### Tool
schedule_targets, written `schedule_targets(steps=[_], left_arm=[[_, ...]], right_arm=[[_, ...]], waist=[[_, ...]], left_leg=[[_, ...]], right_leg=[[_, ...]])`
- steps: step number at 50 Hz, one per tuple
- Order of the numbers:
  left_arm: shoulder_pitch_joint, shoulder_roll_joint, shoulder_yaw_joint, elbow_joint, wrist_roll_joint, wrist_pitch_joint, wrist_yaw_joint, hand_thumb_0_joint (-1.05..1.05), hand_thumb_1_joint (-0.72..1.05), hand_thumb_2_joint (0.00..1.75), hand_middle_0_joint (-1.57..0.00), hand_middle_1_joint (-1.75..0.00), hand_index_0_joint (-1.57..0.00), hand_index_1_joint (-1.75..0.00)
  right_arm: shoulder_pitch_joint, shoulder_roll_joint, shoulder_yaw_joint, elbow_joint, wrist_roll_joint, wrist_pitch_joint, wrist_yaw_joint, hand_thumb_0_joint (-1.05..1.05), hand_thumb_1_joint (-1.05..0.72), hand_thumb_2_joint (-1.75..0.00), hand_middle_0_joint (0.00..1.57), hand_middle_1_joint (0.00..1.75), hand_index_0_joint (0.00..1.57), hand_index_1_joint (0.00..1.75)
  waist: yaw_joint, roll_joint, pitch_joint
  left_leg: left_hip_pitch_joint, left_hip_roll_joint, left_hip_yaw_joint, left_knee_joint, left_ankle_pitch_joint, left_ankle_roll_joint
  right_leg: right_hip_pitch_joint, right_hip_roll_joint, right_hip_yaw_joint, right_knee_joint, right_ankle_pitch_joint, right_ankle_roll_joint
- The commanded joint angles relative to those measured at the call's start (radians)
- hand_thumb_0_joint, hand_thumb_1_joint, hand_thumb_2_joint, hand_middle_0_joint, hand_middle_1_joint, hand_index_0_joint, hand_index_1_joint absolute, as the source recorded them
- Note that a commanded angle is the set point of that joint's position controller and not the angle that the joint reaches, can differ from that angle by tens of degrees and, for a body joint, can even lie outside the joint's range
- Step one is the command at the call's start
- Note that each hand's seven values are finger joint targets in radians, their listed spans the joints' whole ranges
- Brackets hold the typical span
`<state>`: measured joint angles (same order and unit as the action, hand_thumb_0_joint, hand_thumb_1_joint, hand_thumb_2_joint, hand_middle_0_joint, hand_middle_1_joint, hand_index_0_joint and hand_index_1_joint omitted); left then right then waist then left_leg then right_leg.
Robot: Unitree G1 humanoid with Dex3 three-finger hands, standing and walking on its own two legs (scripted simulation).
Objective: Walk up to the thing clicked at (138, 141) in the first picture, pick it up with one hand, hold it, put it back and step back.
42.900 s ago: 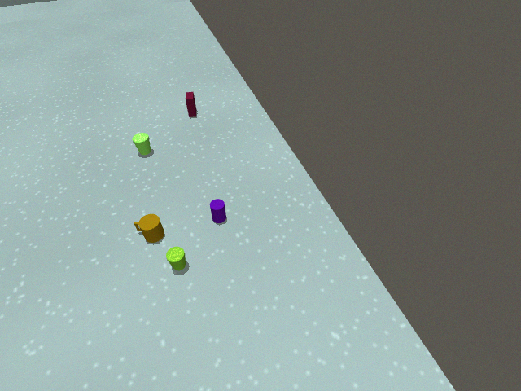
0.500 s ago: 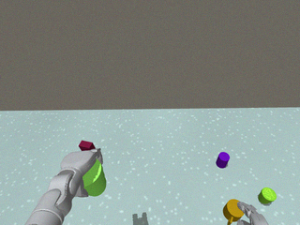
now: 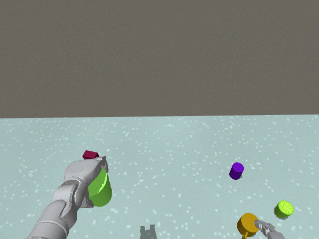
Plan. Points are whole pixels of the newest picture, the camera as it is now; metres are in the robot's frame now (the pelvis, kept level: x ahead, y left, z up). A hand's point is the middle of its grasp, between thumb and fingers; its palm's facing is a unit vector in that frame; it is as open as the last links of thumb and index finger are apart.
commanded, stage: crouch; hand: left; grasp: from above
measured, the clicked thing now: (96, 189) +0.31 +0.22 -0.08
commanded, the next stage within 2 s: lower in 1.82 s
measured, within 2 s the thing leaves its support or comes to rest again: neither
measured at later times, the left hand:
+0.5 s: hand (104, 200) +0.32 +0.24 -0.22, palm faces -0.41 +0.04 -0.91, open 11.6 cm
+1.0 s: hand (118, 212) +0.36 +0.24 -0.46, palm faces -0.46 -0.02 -0.89, open 11.6 cm
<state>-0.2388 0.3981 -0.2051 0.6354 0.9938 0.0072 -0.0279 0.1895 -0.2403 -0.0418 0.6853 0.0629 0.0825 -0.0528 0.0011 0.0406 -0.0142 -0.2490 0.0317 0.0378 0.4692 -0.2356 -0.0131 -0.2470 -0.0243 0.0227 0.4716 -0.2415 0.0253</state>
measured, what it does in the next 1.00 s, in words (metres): lowers itself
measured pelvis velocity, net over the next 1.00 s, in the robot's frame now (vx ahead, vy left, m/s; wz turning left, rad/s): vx -0.08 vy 0.01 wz -0.02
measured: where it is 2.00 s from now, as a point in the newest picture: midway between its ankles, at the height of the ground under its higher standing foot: outside the picture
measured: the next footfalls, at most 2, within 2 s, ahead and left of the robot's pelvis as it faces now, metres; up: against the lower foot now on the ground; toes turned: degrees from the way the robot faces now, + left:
none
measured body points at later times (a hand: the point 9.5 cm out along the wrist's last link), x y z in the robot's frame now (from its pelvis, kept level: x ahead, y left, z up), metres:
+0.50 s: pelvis -0.05 +0.00 -0.11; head +0.07 +0.02 +0.32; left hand +0.34 +0.23 -0.17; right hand +0.04 -0.29 -0.23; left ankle +0.00 +0.13 -0.74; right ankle +0.00 -0.14 -0.74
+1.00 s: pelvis -0.08 +0.01 -0.30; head +0.14 +0.04 +0.10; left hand +0.38 +0.24 -0.41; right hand -0.02 -0.26 -0.42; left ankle +0.00 +0.13 -0.74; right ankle +0.00 -0.14 -0.74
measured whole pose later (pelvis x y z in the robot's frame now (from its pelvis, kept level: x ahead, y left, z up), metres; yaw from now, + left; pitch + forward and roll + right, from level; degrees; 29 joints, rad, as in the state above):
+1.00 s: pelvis -0.08 +0.01 -0.30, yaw -1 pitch +38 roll -5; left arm -0.79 0.54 0.01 1.27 1.20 -0.12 0.36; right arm 0.19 -0.22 -0.02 0.75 -0.08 -0.06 0.03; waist -0.19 0.03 -0.19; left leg -1.95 0.03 -0.08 1.92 -0.64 -0.01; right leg -1.89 -0.01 -0.02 1.88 -0.65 0.04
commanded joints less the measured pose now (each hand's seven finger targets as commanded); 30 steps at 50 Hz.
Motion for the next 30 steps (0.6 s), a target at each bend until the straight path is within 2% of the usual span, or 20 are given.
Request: schedule_targets(steps=[1,2,3,4,5,9,12,14,15,16,18,20,21,23,24,25,26,27,29,30], left_arm=[[-0.266,0.187,0.095,-0.137,0.006,-0.016,0.051,0.0,0.25,1.21,-0.65,-1.18,-0.67,-1.16],[-0.258,0.169,0.076,-0.103,0.013,-0.021,0.057,0.0,0.26,1.2,-0.66,-1.18,-0.68,-1.16],[-0.258,0.173,0.086,-0.088,0.021,-0.029,0.068,0.0,0.26,1.19,-0.67,-1.16,-0.68,-1.15],[-0.256,0.175,0.094,-0.053,0.025,-0.038,0.083,0.0,0.25,1.19,-0.66,-1.16,-0.68,-1.15],[-0.291,0.17,0.085,-0.043,0.032,-0.048,0.1,0.0,0.23,1.17,-0.64,-1.15,-0.66,-1.14],[-0.401,0.186,0.104,0.052,0.069,-0.075,0.194,0.0,0.23,1.15,-0.62,-1.17,-0.65,-1.14],[-0.519,0.175,0.099,0.104,0.114,-0.1,0.281,0.0,0.25,1.18,-0.64,-1.19,-0.67,-1.16],[-0.543,0.172,0.104,0.167,0.154,-0.104,0.336,0.0,0.26,1.2,-0.64,-1.21,-0.67,-1.18],[-0.56,0.189,0.121,0.182,0.168,-0.106,0.363,0.0,0.28,1.18,-0.65,-1.22,-0.68,-1.18],[-0.564,0.157,0.102,0.214,0.179,-0.104,0.382,0.0,0.31,1.17,-0.67,-1.21,-0.71,-1.17],[-0.628,0.191,0.123,0.253,0.194,-0.096,0.417,0.0,0.32,1.17,-0.66,-1.22,-0.71,-1.18],[-0.676,0.192,0.121,0.326,0.196,-0.078,0.441,0.0,0.33,1.16,-0.64,-1.25,-0.7,-1.19],[-0.703,0.224,0.139,0.353,0.195,-0.071,0.451,0.0,0.32,1.15,-0.64,-1.24,-0.7,-1.18],[-0.703,0.202,0.133,0.427,0.176,-0.059,0.458,0.0,0.32,1.16,-0.64,-1.24,-0.7,-1.18],[-0.708,0.201,0.136,0.442,0.171,-0.054,0.457,0.0,0.32,1.17,-0.64,-1.24,-0.7,-1.18],[-0.729,0.222,0.149,0.443,0.167,-0.048,0.459,0.0,0.33,1.18,-0.65,-1.24,-0.7,-1.18],[-0.717,0.218,0.149,0.458,0.161,-0.042,0.456,0.0,0.33,1.15,-0.65,-1.22,-0.71,-1.16],[-0.739,0.239,0.162,0.427,0.157,-0.04,0.452,0.0,0.33,1.16,-0.65,-1.22,-0.71,-1.16],[-0.791,0.293,0.19,0.391,0.156,-0.037,0.444,0.0,0.33,1.17,-0.66,-1.22,-0.71,-1.17],[-0.787,0.266,0.178,0.416,0.154,-0.035,0.437,0.0,0.33,1.18,-0.66,-1.23,-0.71,-1.18]], right_arm=[[-0.074,-0.138,-0.04,-0.136,0.001,-0.032,-0.006,0.0,-0.9,-0.9,0.2,0.3,0.2,0.3],[-0.07,-0.137,-0.037,-0.135,-0.001,-0.03,-0.005,0.0,-0.9,-0.9,0.2,0.3,0.2,0.3],[-0.064,-0.137,-0.04,-0.133,-0.002,-0.028,-0.004,0.0,-0.9,-0.91,0.2,0.3,0.2,0.3],[-0.063,-0.139,-0.04,-0.13,-0.005,-0.025,-0.004,0.0,-0.9,-0.91,0.2,0.3,0.2,0.3],[-0.062,-0.138,-0.038,-0.125,-0.009,-0.024,-0.003,0.0,-0.9,-0.91,0.2,0.3,0.2,0.3],[-0.029,-0.145,-0.047,-0.098,-0.028,-0.021,0.007,0.0,-0.9,-0.91,0.2,0.3,0.2,0.3],[0.011,-0.16,-0.063,-0.067,-0.048,-0.033,0.02,0.0,-0.9,-0.9,0.2,0.3,0.2,0.3],[0.039,-0.163,-0.072,-0.057,-0.062,-0.039,0.031,0.0,-0.9,-0.9,0.2,0.3,0.2,0.3],[0.053,-0.165,-0.075,-0.055,-0.066,-0.042,0.036,0.0,-0.91,-0.91,0.2,0.3,0.2,0.3],[0.063,-0.162,-0.075,-0.055,-0.068,-0.045,0.04,0.0,-0.91,-0.9,0.2,0.3,0.2,0.3],[0.08,-0.176,-0.083,-0.05,-0.071,-0.052,0.039,0.0,-0.9,-0.9,0.2,0.3,0.2,0.3],[0.094,-0.179,-0.085,-0.034,-0.077,-0.061,0.034,0.0,-0.9,-0.9,0.2,0.3,0.2,0.3],[0.101,-0.183,-0.086,-0.03,-0.081,-0.067,0.031,0.0,-0.9,-0.9,0.2,0.3,0.2,0.3],[0.11,-0.179,-0.085,-0.022,-0.087,-0.081,0.027,0.0,-0.9,-0.9,0.2,0.3,0.2,0.3],[0.118,-0.181,-0.088,-0.021,-0.089,-0.087,0.026,0.0,-0.9,-0.9,0.2,0.3,0.2,0.3],[0.125,-0.185,-0.089,-0.018,-0.094,-0.094,0.024,0.0,-0.9,-0.9,0.2,0.3,0.2,0.3],[0.127,-0.184,-0.088,-0.018,-0.097,-0.099,0.024,0.0,-0.9,-0.9,0.2,0.3,0.2,0.3],[0.127,-0.189,-0.089,-0.019,-0.1,-0.103,0.025,0.0,-0.9,-0.9,0.2,0.3,0.2,0.3],[0.132,-0.195,-0.094,-0.018,-0.102,-0.106,0.023,0.0,-0.9,-0.9,0.2,0.3,0.2,0.3],[0.133,-0.189,-0.093,-0.014,-0.103,-0.107,0.021,0.0,-0.9,-0.9,0.2,0.3,0.2,0.3]], waist=[[0.0,-0.065,-0.206],[-0.012,-0.073,-0.179],[-0.009,-0.073,-0.168],[-0.018,-0.083,-0.155],[-0.024,-0.083,-0.15],[-0.05,-0.049,-0.199],[-0.077,-0.012,-0.298],[-0.082,0.006,-0.369],[-0.078,0.017,-0.416],[-0.089,0.016,-0.44],[-0.1,0.052,-0.492],[-0.11,0.059,-0.516],[-0.112,0.051,-0.526],[-0.12,0.046,-0.534],[-0.121,0.047,-0.576],[-0.119,0.051,-0.605],[-0.118,0.062,-0.629],[-0.107,0.095,-0.67],[-0.109,0.131,-0.754],[-0.123,0.125,-0.748]], left_leg=[[0.103,-0.044,0.012,-0.026,0.244,0.027],[0.084,-0.045,0.012,-0.023,0.226,0.027],[0.074,-0.046,0.012,-0.02,0.208,0.026],[0.057,-0.046,0.01,-0.012,0.189,0.026],[0.034,-0.045,0.007,0.0,0.173,0.024],[-0.054,-0.046,0.005,0.108,0.14,0.018],[-0.155,-0.038,-0.003,0.267,0.12,0.007],[-0.262,-0.036,-0.007,0.386,0.1,0.004],[-0.305,-0.034,-0.007,0.436,0.093,0.007],[-0.357,-0.036,-0.005,0.481,0.08,0.009],[-0.424,-0.031,-0.013,0.55,0.053,0.011],[-0.524,-0.031,-0.016,0.618,0.01,0.012],[-0.575,-0.031,-0.021,0.65,-0.015,0.014],[-0.668,-0.027,-0.034,0.706,-0.07,0.016],[-0.704,-0.028,-0.038,0.735,-0.086,0.017],[-0.733,-0.025,-0.046,0.764,-0.094,0.016],[-0.768,-0.024,-0.054,0.793,-0.102,0.015],[-0.771,-0.023,-0.063,0.816,-0.095,0.011],[-0.782,-0.019,-0.07,0.861,-0.102,0.009],[-0.821,-0.02,-0.067,0.886,-0.124,0.01]], right_leg=[[0.022,0.04,-0.03,-0.055,0.218,-0.023],[0.004,0.039,-0.029,-0.053,0.202,-0.024],[-0.013,0.039,-0.028,-0.05,0.183,-0.025],[-0.028,0.038,-0.028,-0.045,0.163,-0.025],[-0.053,0.038,-0.03,-0.032,0.15,-0.026],[-0.16,0.036,-0.032,0.064,0.126,-0.029],[-0.315,0.037,-0.032,0.208,0.112,-0.031],[-0.421,0.038,-0.029,0.316,0.095,-0.035],[-0.464,0.038,-0.028,0.365,0.085,-0.038],[-0.499,0.035,-0.026,0.407,0.078,-0.038],[-0.593,0.041,-0.035,0.481,0.043,-0.044],[-0.677,0.045,-0.042,0.548,0.007,-0.046],[-0.712,0.047,-0.045,0.579,-0.015,-0.046],[-0.803,0.049,-0.053,0.646,-0.065,-0.05],[-0.826,0.05,-0.056,0.68,-0.078,-0.051],[-0.854,0.05,-0.059,0.717,-0.086,-0.053],[-0.892,0.048,-0.062,0.759,-0.096,-0.055],[-0.923,0.045,-0.065,0.796,-0.095,-0.058],[-0.961,0.042,-0.07,0.855,-0.105,-0.062],[-0.988,0.043,-0.071,0.875,-0.12,-0.063]])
